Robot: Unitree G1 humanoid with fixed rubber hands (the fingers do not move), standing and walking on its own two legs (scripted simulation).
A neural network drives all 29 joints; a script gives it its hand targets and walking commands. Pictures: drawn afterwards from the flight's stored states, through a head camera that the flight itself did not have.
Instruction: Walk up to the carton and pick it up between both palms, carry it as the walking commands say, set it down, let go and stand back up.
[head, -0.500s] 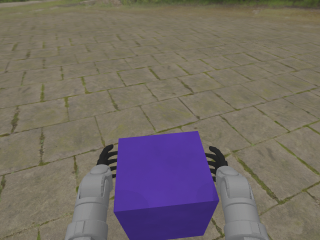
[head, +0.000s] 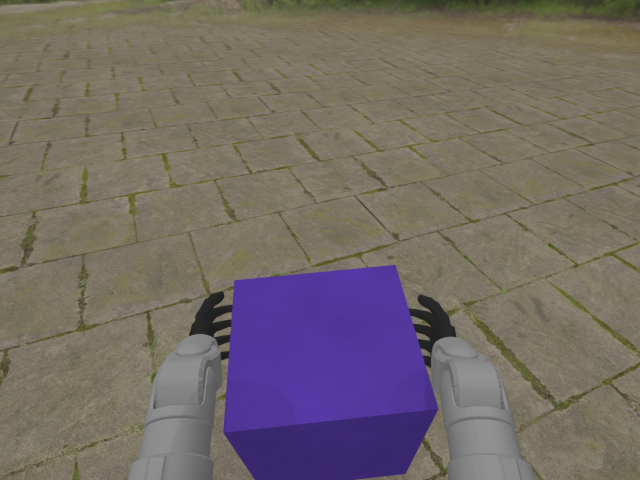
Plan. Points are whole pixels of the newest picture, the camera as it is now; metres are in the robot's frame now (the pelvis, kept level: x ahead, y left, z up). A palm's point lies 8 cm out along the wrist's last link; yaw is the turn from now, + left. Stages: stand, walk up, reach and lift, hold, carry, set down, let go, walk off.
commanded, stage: hold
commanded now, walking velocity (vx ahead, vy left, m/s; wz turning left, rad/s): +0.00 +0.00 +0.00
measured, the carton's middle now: (325, 383) +0.28 +0.01 -0.03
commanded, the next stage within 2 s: carry in 0.52 s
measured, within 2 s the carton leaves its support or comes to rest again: neither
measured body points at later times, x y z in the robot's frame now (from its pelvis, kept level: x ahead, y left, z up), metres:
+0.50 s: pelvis +0.00 +0.00 +0.00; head -0.06 +0.02 +0.45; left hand +0.30 +0.17 +0.05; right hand +0.30 -0.14 +0.05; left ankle +0.08 +0.14 -0.74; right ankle -0.02 -0.08 -0.74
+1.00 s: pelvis -0.01 +0.06 -0.01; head -0.01 +0.05 +0.44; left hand +0.27 +0.23 +0.09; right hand +0.28 -0.08 +0.08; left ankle +0.04 +0.16 -0.74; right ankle -0.02 -0.07 -0.73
